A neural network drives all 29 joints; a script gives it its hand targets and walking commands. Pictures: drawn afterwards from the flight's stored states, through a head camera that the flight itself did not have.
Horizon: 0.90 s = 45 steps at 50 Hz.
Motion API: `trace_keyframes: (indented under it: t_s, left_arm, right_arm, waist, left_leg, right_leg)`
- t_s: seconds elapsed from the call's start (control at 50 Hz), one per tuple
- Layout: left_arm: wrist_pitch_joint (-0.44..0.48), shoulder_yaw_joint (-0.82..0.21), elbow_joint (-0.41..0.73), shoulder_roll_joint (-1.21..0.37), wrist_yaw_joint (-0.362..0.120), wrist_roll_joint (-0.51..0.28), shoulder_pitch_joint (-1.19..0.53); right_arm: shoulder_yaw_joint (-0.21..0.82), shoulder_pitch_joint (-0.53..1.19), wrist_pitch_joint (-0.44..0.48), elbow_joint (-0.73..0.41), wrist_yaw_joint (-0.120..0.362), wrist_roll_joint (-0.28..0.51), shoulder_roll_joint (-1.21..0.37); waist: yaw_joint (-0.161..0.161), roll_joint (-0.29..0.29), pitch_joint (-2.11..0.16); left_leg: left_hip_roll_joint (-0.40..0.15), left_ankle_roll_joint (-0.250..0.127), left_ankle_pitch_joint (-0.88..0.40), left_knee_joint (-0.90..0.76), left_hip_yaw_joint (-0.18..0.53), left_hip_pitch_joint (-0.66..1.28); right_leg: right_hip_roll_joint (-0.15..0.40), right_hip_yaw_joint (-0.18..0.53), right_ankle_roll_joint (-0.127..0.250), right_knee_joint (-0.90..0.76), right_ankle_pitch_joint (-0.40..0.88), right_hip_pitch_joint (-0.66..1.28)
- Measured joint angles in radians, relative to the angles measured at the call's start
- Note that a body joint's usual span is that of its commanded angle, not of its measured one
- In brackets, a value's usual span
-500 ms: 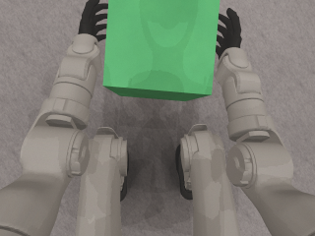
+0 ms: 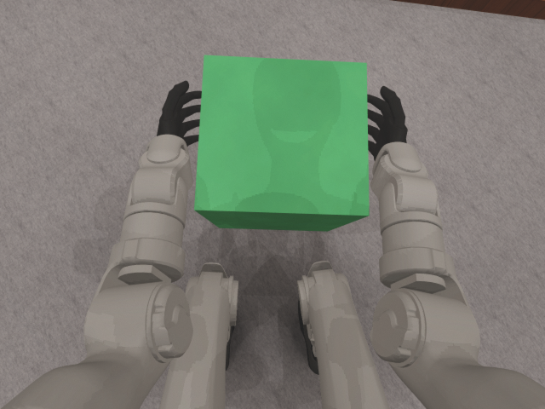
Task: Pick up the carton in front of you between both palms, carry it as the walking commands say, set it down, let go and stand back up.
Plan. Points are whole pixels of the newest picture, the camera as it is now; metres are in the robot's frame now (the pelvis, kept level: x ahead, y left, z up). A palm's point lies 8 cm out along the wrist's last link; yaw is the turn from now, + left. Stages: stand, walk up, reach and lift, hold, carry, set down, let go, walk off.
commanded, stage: reach and lift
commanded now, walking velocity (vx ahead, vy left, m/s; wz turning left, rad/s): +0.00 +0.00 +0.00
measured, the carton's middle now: (278, 161) +0.47 -0.02 -0.13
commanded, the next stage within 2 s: none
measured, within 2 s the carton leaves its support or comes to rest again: neither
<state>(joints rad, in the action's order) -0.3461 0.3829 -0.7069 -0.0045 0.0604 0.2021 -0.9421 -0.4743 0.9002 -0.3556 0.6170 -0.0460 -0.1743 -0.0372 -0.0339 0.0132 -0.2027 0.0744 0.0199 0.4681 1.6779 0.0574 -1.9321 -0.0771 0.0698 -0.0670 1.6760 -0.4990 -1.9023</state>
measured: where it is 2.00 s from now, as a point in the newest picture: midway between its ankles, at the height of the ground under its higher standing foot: (268, 346)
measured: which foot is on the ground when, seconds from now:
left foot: down 0.00-1.00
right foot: down 0.00-1.00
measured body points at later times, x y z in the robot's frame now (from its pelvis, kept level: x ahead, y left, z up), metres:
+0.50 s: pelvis +0.05 +0.00 +0.14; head +0.18 +0.00 +0.58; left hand +0.44 +0.14 +0.10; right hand +0.43 -0.16 +0.10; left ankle +0.11 +0.12 -0.48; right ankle +0.10 -0.14 -0.48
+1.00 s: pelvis +0.10 +0.00 +0.25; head +0.10 -0.01 +0.70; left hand +0.40 +0.15 +0.25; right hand +0.41 -0.15 +0.25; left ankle +0.11 +0.12 -0.48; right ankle +0.10 -0.14 -0.48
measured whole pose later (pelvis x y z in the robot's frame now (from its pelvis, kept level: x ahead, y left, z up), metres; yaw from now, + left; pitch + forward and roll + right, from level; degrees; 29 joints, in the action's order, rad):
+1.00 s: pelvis +0.10 +0.00 +0.25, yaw +1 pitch +5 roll +0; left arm -0.49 0.25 -0.41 -0.15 0.05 0.21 -0.25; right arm -0.28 0.27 -0.49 0.40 -0.01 -0.23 -0.15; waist -0.01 0.00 -0.11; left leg 0.04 0.00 0.26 0.56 0.07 -0.39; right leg -0.03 0.10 -0.02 0.56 -0.28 -0.37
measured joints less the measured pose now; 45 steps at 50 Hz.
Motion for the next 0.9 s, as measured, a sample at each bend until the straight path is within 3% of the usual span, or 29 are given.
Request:
trace_keyframes:
  t_s: [0.24, 0.56, 0.8, 0.9]
  left_arm:
    - [-0.002, -0.051, 0.058, -0.03, 0.006, -0.052, 0.2]
    - [0.025, -0.054, 0.082, -0.099, -0.002, -0.013, 0.435]
    - [-0.015, -0.074, 0.176, -0.137, -0.009, 0.008, 0.572]
    - [-0.076, -0.098, 0.251, -0.142, -0.011, -0.009, 0.657]
  right_arm:
    - [0.068, -0.201, 0.008, -0.05, -0.02, 0.038, -0.044]
    - [0.094, -0.415, 0.046, -0.034, 0.01, -0.01, -0.086]
    - [0.148, -0.527, -0.002, -0.101, 0.024, -0.02, -0.095]
    - [0.171, -0.594, -0.053, -0.155, 0.031, -0.045, -0.121]
  waist:
    - [0.012, -0.001, -0.029]
    - [0.011, -0.007, -0.016]
    - [0.033, -0.015, 0.046]
    - [0.021, -0.006, 0.061]
  left_leg:
    - [-0.006, 0.001, 0.019, -0.181, 0.012, 0.303]
    - [-0.022, -0.011, -0.043, -0.552, 0.01, 0.8]
    - [-0.033, -0.018, -0.126, -0.857, 0.001, 1.187]
    - [-0.035, -0.017, -0.169, -0.995, 0.017, 1.368]
  right_leg:
    - [0.011, -0.005, 0.022, -0.181, -0.015, 0.301]
    - [0.023, 0.013, 0.037, -0.552, 0.054, 0.791]
    - [0.035, 0.035, 0.042, -0.851, 0.14, 1.169]
    - [0.044, 0.023, 0.048, -0.998, 0.183, 1.358]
